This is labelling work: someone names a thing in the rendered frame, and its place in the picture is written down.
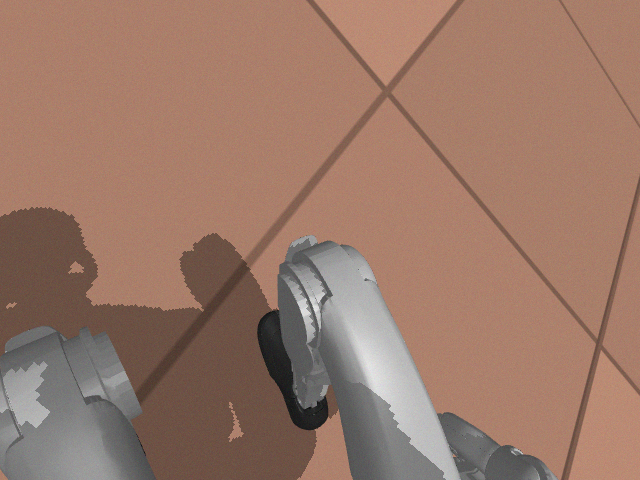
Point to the right robot foot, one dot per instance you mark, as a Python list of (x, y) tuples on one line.
[(279, 367)]

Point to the right robot hand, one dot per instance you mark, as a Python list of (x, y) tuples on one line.
[(471, 446)]

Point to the right robot arm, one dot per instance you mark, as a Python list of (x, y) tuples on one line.
[(509, 463)]

